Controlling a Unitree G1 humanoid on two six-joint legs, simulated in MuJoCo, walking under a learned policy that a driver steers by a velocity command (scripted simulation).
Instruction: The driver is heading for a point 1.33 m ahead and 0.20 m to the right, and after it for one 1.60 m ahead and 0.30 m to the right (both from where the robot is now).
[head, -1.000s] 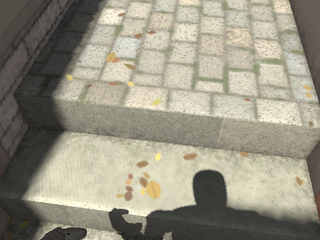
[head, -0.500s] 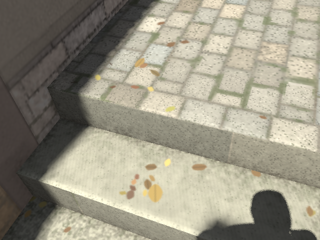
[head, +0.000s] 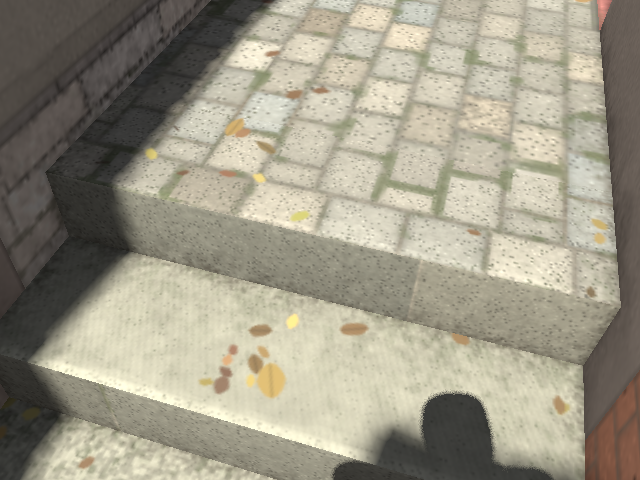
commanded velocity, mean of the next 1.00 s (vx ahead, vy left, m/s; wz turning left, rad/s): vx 0.43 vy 0.00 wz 0.00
